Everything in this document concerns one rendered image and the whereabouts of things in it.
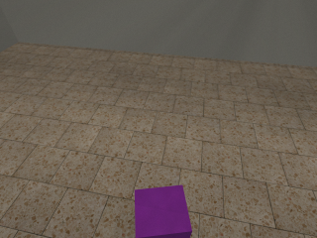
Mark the carton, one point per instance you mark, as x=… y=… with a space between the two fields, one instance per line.
x=161 y=212

